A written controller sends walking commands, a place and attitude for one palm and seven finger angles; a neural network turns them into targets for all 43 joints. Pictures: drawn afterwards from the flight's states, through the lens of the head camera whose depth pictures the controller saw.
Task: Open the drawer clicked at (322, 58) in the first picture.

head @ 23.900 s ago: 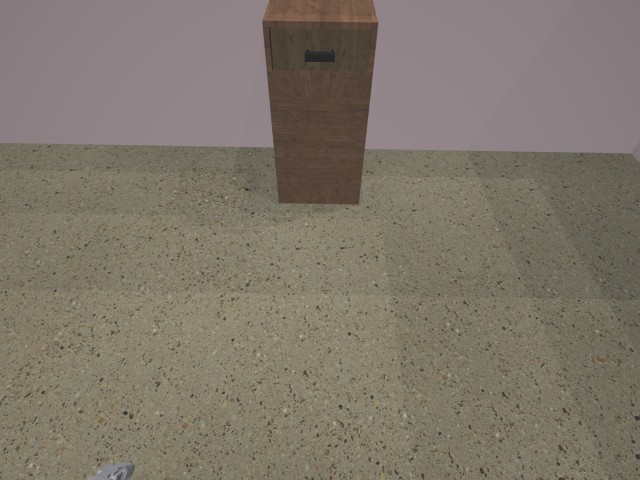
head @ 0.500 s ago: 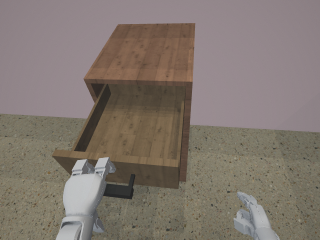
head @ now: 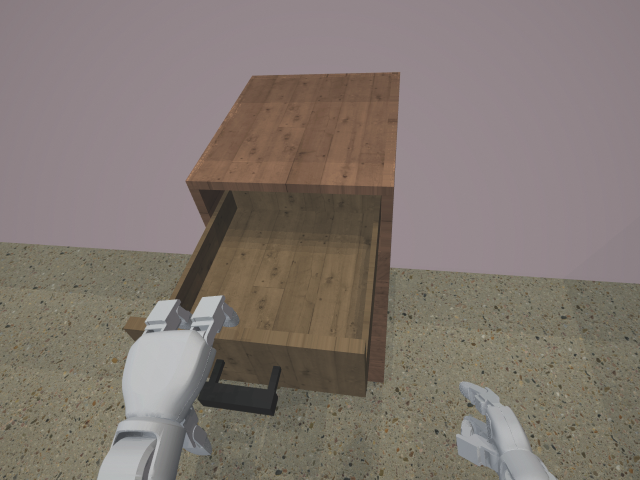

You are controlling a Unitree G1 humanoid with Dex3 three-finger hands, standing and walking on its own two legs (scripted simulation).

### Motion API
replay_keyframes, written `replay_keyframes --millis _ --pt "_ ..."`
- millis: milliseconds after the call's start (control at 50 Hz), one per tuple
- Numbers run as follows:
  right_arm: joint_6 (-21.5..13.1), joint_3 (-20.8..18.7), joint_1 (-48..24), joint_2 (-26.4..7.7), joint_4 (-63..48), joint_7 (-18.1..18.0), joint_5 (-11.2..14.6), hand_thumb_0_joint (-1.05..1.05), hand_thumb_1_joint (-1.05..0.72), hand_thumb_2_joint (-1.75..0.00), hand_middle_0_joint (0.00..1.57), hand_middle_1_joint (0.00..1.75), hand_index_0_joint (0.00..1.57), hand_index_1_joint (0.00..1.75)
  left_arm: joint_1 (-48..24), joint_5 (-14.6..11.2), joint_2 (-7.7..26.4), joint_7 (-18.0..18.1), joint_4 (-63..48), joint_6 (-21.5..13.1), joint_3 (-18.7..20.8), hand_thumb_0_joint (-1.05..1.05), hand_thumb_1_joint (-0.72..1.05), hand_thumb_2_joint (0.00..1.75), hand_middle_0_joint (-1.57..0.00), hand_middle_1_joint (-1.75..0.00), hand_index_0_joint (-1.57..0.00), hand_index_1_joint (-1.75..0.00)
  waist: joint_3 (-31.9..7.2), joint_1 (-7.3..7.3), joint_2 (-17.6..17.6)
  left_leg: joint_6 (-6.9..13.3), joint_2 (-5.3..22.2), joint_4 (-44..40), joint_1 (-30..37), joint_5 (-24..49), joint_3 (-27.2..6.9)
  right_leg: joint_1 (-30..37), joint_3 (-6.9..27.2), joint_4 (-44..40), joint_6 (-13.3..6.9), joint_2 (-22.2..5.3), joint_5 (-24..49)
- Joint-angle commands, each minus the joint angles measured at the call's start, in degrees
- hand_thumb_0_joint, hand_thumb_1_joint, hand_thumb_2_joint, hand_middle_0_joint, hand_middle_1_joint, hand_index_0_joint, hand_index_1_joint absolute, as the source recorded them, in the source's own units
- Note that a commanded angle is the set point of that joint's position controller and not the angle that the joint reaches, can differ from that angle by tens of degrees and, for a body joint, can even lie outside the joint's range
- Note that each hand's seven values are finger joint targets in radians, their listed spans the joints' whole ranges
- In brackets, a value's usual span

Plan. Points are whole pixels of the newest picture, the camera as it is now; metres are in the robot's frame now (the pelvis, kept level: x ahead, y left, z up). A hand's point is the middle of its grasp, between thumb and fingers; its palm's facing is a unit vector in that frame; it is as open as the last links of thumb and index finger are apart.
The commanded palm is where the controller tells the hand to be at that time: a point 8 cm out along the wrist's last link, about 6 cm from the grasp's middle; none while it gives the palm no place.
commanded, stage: lift the hand off the handle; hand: left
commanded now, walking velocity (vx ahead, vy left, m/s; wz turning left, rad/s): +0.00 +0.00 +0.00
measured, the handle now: (242, 383) +0.25 +0.17 -0.05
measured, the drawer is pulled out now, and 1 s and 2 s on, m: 0.30 0.30 0.30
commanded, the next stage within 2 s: draw the hand back to the body in 0.36 s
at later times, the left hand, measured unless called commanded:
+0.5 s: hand (171, 361) +0.21 +0.20 +0.10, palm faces +0.08 -0.17 -0.98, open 13.9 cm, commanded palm +0.17 +0.20 +0.16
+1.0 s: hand (125, 360) +0.20 +0.25 +0.11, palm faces +0.09 -0.12 -0.99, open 13.9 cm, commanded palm +0.16 +0.24 +0.17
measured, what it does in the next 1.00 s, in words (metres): stands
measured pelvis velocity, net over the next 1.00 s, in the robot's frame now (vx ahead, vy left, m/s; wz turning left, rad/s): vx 0.00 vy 0.02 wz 0.01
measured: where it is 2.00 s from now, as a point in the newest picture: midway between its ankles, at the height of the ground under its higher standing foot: outside the picture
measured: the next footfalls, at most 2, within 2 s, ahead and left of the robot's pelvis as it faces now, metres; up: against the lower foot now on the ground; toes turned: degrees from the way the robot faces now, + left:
none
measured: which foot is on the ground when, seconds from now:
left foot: down 0.00-1.00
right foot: down 0.00-1.00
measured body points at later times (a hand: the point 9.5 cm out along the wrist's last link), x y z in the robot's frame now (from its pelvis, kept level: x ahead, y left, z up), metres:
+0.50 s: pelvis +0.00 +0.00 +0.01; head +0.00 -0.04 +0.46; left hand +0.20 +0.21 +0.15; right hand +0.24 -0.18 -0.08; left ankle -0.03 +0.12 -0.73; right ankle +0.02 -0.10 -0.73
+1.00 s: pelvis +0.00 +0.02 +0.01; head +0.01 -0.02 +0.46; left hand +0.19 +0.25 +0.16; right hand +0.24 -0.17 -0.08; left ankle -0.03 +0.12 -0.73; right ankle +0.02 -0.10 -0.73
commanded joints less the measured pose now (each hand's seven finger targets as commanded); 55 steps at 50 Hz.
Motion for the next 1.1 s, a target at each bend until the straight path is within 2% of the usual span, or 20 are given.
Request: replay_keyframes --millis 0,100,120,200,280,300,320,400,480,500,580,700,780,800,880,900,980,1040,1060,1080 --pt "-3.09 -1.14 -10.38 -4.00 -10.87 -0.17 0.39 0.00 -0.90 -0.90 0.20 0.30 0.20 0.30 -6.36 -0.43 7.47 0.40 -16.08 0.65 6.33 0.00 -0.50 0.30 -0.30 -1.20 -0.30 -1.20 -10.52 0.39 -5.43 1.79 -2.04 -4.96 0.77 15.66 -2.29 11.18 3.25 -7.23 -0.02 0.44 12.27" --pt "-2.56 -0.87 -10.74 -4.28 -10.80 0.19 0.71 0.00 -0.90 -0.90 0.20 0.30 0.20 0.30 -6.26 -2.57 6.29 -2.78 -18.23 1.10 4.32 0.00 -0.50 0.30 -0.30 -1.20 -0.30 -1.20 -8.54 -0.15 -5.72 2.02 -1.62 -6.43 2.31 17.51 -2.30 11.99 2.29 -9.05 0.32 0.37 13.69" --pt "-2.01 -1.10 -11.77 -4.71 -9.69 -0.04 1.12 0.00 -0.90 -0.90 0.20 0.30 0.20 0.30 -9.33 -3.20 8.69 -3.30 -17.78 1.08 6.33 0.00 -0.50 0.30 -0.30 -1.20 -0.30 -1.20 -5.84 -0.99 -5.64 1.62 -1.45 -7.64 2.34 16.66 -2.56 11.48 2.89 -10.36 0.20 0.85 13.61" --pt "-1.77 -0.02 -11.80 -4.46 -10.59 0.18 1.00 0.00 -0.90 -0.90 0.20 0.30 0.20 0.30 -9.53 -1.89 9.48 -4.86 -17.96 1.93 6.97 0.00 -0.50 0.30 -0.30 -1.20 -0.30 -1.20 -7.60 0.38 -6.44 1.87 -1.36 -8.23 2.27 16.51 -2.11 13.82 2.54 -10.62 0.37 0.23 12.11" --pt "-1.08 -0.24 -13.53 -5.12 -10.02 -0.14 1.89 0.00 -0.90 -0.90 0.20 0.30 0.20 0.30 -9.72 -3.74 12.91 -5.65 -16.52 2.21 11.40 0.00 -0.50 0.30 -0.30 -1.20 -0.30 -1.20 -5.86 0.06 -4.63 1.23 -0.90 -9.88 2.53 15.72 -2.53 15.59 3.51 -11.86 0.18 0.78 12.97" --pt "-1.31 0.27 -12.58 -4.34 -10.45 0.16 1.52 0.00 -0.90 -0.90 0.20 0.30 0.20 0.30 -7.65 -3.42 9.57 -6.32 -15.64 2.39 8.20 0.00 -0.50 0.30 -0.30 -1.20 -0.30 -1.20 -6.51 0.75 -6.01 1.65 -1.40 -9.75 2.31 16.32 -1.96 16.04 2.48 -11.59 0.53 0.18 12.74" --pt "-1.00 -0.09 -12.94 -4.68 -9.25 -0.09 1.99 0.00 -0.90 -0.90 0.20 0.30 0.20 0.30 -8.71 -4.70 11.79 -6.56 -14.44 1.99 10.55 0.00 -0.50 0.30 -0.30 -1.20 -0.30 -1.20 -3.83 -0.24 -6.17 1.40 -1.28 -10.61 2.49 15.90 -2.26 15.40 3.29 -12.77 0.44 0.76 13.22" --pt "-0.94 -0.04 -12.78 -5.12 -10.77 0.16 1.48 0.00 -0.90 -0.90 0.20 0.30 0.20 0.30 -10.04 -4.64 9.36 -7.57 -19.08 1.69 7.68 0.00 -0.50 0.30 -0.30 -1.20 -0.30 -1.20 -7.61 0.04 -3.79 1.70 -1.31 -10.53 3.00 16.62 -2.02 16.44 2.21 -12.40 0.38 0.17 12.84" --pt "-1.11 -0.52 -12.73 -6.41 -11.08 -0.78 1.50 0.00 -0.90 -0.90 0.20 0.30 0.20 0.30 -8.67 -5.36 14.67 -6.21 -20.73 -0.35 13.12 0.00 -0.50 0.30 -0.30 -1.20 -0.30 -1.20 -7.80 0.07 -2.80 1.19 -0.68 -10.69 3.18 15.84 -2.62 16.69 3.22 -12.99 0.30 0.70 13.24" --pt "-1.52 0.13 -11.69 -5.40 -11.25 -0.53 0.88 0.00 -0.90 -0.90 0.20 0.30 0.20 0.30 -7.65 -4.18 11.34 -6.18 -20.33 -0.58 10.02 0.00 -0.50 0.30 -0.30 -1.20 -0.30 -1.20 -8.32 0.64 -3.95 1.52 -1.20 -10.27 3.19 16.34 -2.31 16.11 2.26 -12.77 0.34 0.03 12.04" --pt "-1.62 -0.63 -12.09 -6.32 -10.28 -1.18 1.42 0.00 -0.90 -0.90 0.20 0.30 0.20 0.30 -5.78 -5.33 16.16 -4.67 -18.35 -1.71 16.76 0.00 -0.50 0.30 -0.30 -1.20 -0.30 -1.20 -6.32 0.35 -4.95 0.95 -0.83 -10.50 3.08 14.98 -2.87 15.51 4.05 -13.77 0.03 0.50 12.50" --pt "-1.66 -0.61 -11.55 -5.88 -10.49 -1.22 1.25 0.00 -0.90 -0.90 0.20 0.30 0.20 0.30 -6.99 -6.32 12.56 -6.25 -19.89 -0.67 13.21 0.00 -0.50 0.30 -0.30 -1.20 -0.30 -1.20 -6.92 -0.12 -2.72 1.33 -1.07 -11.08 3.73 15.40 -2.59 14.54 1.70 -13.72 0.25 -0.21 10.76" --pt "-1.42 -0.71 -12.73 -7.03 -10.64 -2.04 1.68 0.00 -0.90 -0.90 0.20 0.30 0.20 0.30 -6.37 -7.49 16.40 -7.16 -19.78 -0.81 16.49 0.00 -0.50 0.30 -0.30 -1.20 -0.30 -1.20 -5.18 -0.49 -3.10 0.99 -0.45 -11.80 3.55 14.11 -3.04 14.63 2.26 -14.45 0.40 0.15 10.50" --pt "-1.63 -0.18 -11.11 -6.19 -11.00 -1.77 1.17 0.00 -0.90 -0.90 0.20 0.30 0.20 0.30 -5.95 -6.61 13.65 -7.56 -20.13 -0.85 13.87 0.00 -0.50 0.30 -0.30 -1.20 -0.30 -1.20 -6.27 0.06 -4.24 1.46 -0.85 -11.64 3.53 14.72 -2.76 14.76 1.16 -14.13 0.49 -0.33 9.58" --pt "-1.48 -0.45 -12.36 -7.40 -10.93 -2.57 1.58 0.00 -0.90 -0.90 0.20 0.30 0.20 0.30 -5.20 -7.52 18.86 -7.45 -19.35 -1.71 19.42 0.00 -0.50 0.30 -0.30 -1.20 -0.30 -1.20 -5.13 0.20 -3.03 0.91 -0.18 -12.37 3.23 14.45 -3.49 15.55 2.02 -14.32 0.31 0.26 10.77" --pt "-1.71 -0.07 -10.59 -6.54 -11.15 -2.28 1.18 0.00 -0.90 -0.90 0.20 0.30 0.20 0.30 -4.26 -6.67 16.60 -7.50 -20.26 -1.86 17.73 0.00 -0.50 0.30 -0.30 -1.20 -0.30 -1.20 -7.32 0.69 -3.10 1.10 -0.52 -11.80 3.74 16.52 -3.04 16.03 0.86 -13.48 0.34 -0.26 11.62" --pt "-1.73 -0.61 -11.81 -7.57 -11.22 -2.61 1.69 0.00 -0.90 -0.90 0.20 0.30 0.20 0.30 -2.28 -8.84 19.24 -7.35 -21.12 -2.19 21.21 0.00 -0.50 0.30 -0.30 -1.20 -0.30 -1.20 -6.03 0.10 -1.73 0.53 0.03 -12.07 3.74 17.32 -3.70 15.96 1.47 -13.80 0.25 0.31 13.72" --pt "-1.67 -0.60 -9.78 -7.35 -11.21 -2.42 1.42 0.00 -0.90 -0.90 0.20 0.30 0.20 0.30 0.23 -8.96 17.49 -7.69 -21.46 -2.54 19.97 0.00 -0.50 0.30 -0.30 -1.20 -0.30 -1.20 -5.73 0.13 -2.80 0.74 -0.18 -11.50 4.09 19.15 -3.05 15.07 0.37 -13.67 0.60 -0.16 14.54" --pt "-6.51 -0.73 -6.62 -2.00 -14.84 -3.46 2.34 0.00 -0.90 -0.90 0.20 0.30 0.20 0.30 -0.81 -52.11 -3.71 -9.60 -24.26 -6.99 16.81 0.00 -0.47 0.32 -0.30 -1.18 -0.30 -1.18 -2.08 -5.34 -10.36 2.66 1.61 -11.15 9.74 15.74 -4.51 15.70 -2.12 -13.27 0.44 0.82 11.54" --pt "-9.98 -0.33 -6.48 -3.87 -13.34 -4.35 1.72 0.00 -0.90 -0.90 0.20 0.30 0.20 0.30 3.03 -54.08 2.68 -9.66 -21.97 -9.97 20.09 0.00 -0.43 0.33 -0.29 -1.15 -0.29 -1.15 -2.24 -4.75 -10.94 2.35 2.50 -11.81 10.32 14.11 -5.24 14.80 -1.71 -13.24 0.46 0.97 8.45"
